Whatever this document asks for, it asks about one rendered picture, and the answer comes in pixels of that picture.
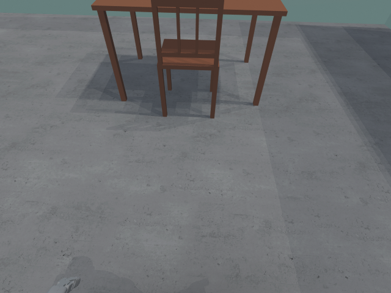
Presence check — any table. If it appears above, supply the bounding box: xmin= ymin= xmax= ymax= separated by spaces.
xmin=91 ymin=0 xmax=288 ymax=106

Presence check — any chair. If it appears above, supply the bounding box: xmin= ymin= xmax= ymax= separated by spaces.
xmin=151 ymin=0 xmax=224 ymax=118

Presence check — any left robot hand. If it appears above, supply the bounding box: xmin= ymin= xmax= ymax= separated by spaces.
xmin=47 ymin=277 xmax=81 ymax=293

